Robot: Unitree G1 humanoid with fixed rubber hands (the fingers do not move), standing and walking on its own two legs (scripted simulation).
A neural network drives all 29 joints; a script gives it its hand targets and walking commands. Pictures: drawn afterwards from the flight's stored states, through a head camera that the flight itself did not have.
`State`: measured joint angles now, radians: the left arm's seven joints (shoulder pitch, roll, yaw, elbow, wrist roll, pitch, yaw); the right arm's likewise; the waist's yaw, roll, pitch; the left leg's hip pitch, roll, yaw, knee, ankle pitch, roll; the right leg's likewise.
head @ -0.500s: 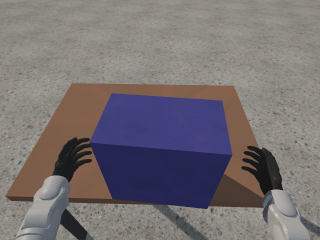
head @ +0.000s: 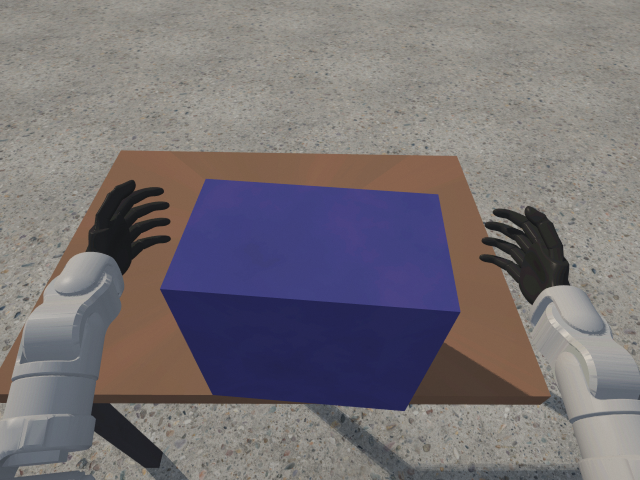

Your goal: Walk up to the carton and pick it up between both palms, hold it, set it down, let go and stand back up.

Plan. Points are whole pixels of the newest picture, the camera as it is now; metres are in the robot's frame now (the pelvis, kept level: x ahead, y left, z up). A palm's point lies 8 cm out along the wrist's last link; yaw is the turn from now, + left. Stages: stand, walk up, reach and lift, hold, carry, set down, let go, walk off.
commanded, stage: reach and lift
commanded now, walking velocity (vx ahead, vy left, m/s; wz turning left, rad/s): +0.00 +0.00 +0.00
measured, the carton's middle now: (313, 304) +0.35 +0.03 +0.01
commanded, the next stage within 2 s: none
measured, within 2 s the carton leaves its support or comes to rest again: neither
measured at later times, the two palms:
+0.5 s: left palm (105, 186) +0.39 +0.27 +0.18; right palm (555, 216) +0.38 -0.23 +0.17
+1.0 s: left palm (144, 261) +0.37 +0.26 +0.07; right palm (495, 281) +0.37 -0.21 +0.05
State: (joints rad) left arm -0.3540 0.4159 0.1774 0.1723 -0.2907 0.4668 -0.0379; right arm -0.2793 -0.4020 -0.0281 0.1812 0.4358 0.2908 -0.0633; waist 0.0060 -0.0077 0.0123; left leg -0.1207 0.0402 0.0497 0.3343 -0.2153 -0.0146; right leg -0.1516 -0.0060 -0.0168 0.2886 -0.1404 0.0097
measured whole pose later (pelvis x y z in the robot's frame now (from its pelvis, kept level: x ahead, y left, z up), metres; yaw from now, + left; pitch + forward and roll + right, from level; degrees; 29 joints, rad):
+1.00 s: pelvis -0.01 +0.00 -0.01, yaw +2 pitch +7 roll -1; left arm -0.66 0.37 0.02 0.92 -0.29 -0.03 -0.03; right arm -0.58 -0.30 0.02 0.85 0.32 -0.05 -0.04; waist 0.00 0.02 -0.05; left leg -0.34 0.04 0.01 0.46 -0.23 -0.01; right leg -0.35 -0.01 -0.05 0.40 -0.16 0.01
